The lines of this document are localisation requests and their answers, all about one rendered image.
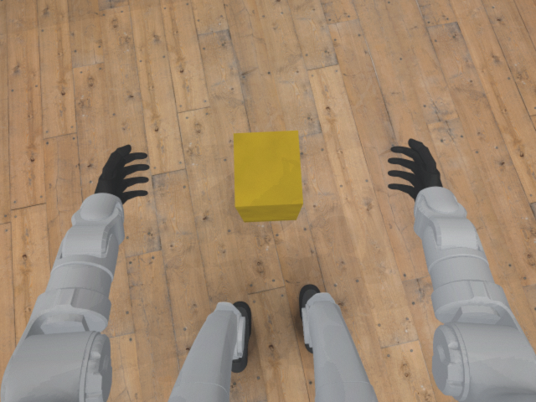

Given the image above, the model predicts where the right robot forearm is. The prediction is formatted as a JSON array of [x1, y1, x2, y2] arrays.
[[414, 187, 536, 363]]

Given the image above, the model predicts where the left robot forearm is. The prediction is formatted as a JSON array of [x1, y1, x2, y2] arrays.
[[1, 193, 125, 402]]

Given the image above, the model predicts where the carton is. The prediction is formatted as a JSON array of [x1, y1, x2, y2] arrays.
[[234, 131, 303, 222]]

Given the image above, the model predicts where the robot left hand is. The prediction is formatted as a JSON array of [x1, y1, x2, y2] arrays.
[[94, 145, 149, 205]]

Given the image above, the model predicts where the robot right hand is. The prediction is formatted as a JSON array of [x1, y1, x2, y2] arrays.
[[388, 138, 443, 200]]

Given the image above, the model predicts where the robot right thigh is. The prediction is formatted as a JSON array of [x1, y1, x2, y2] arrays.
[[301, 301, 378, 402]]

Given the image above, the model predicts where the right robot upper arm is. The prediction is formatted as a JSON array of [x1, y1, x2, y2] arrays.
[[432, 322, 536, 402]]

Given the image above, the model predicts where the left robot upper arm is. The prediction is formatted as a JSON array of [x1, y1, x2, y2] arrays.
[[4, 331, 112, 402]]

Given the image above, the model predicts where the robot right shin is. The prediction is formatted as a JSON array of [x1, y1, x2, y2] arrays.
[[307, 292, 342, 313]]

